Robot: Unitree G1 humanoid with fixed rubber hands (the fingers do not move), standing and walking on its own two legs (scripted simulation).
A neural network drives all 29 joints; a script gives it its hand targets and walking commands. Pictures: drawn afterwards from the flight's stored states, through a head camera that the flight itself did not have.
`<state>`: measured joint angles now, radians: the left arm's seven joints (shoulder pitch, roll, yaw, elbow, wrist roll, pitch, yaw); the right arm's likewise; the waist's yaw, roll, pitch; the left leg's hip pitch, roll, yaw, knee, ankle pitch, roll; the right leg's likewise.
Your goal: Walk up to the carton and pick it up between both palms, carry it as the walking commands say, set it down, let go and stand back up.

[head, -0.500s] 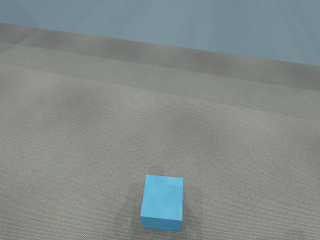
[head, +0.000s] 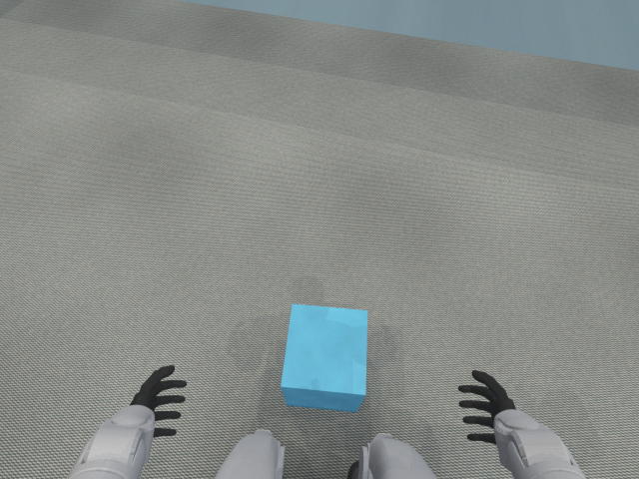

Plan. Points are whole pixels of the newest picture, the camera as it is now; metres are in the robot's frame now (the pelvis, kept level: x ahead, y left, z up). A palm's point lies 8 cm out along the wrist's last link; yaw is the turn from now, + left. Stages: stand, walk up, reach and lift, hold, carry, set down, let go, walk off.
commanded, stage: reach and lift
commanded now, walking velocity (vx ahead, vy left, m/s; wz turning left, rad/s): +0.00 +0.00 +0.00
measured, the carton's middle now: (325, 360) +0.41 +0.01 -0.61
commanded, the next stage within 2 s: none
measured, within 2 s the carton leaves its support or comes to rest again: neither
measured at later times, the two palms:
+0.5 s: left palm (181, 394) +0.22 +0.23 -0.15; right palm (472, 408) +0.22 -0.21 -0.16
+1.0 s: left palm (221, 319) +0.36 +0.20 -0.19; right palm (443, 330) +0.36 -0.20 -0.20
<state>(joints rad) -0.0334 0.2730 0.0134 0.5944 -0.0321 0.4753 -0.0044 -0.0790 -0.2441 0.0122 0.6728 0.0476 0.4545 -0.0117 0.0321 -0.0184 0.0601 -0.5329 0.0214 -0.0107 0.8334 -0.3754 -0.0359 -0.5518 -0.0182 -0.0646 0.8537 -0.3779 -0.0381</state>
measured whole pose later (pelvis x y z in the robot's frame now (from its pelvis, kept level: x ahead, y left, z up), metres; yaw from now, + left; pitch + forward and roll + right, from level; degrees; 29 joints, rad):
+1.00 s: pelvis -0.07 +0.02 -0.09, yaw -1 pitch +29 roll +1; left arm -0.81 0.19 0.19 0.71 -0.10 0.27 0.07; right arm -0.88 -0.27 -0.20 0.80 0.04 0.28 -0.01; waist 0.02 0.02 0.14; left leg -1.35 -0.01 -0.02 1.18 -0.34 -0.02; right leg -1.37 0.00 0.01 1.18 -0.32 -0.01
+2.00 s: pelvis -0.12 +0.02 -0.27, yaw +1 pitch +30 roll +2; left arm -1.35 0.33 0.10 0.74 -0.25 0.30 0.20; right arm -1.38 -0.45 -0.15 0.82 0.19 0.27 -0.08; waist -0.02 0.05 0.53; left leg -1.94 -0.07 -0.01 1.83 -0.43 -0.04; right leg -1.96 0.05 0.09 1.85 -0.42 0.06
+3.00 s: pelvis -0.09 +0.02 -0.38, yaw +2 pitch +28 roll +1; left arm -1.34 0.38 -0.05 1.03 -0.36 0.07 0.12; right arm -1.32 -0.43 -0.01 1.05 0.28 0.04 -0.07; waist -0.03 0.05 0.52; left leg -2.18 -0.10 -0.03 2.24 -0.56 -0.07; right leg -2.19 0.03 0.05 2.25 -0.56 0.04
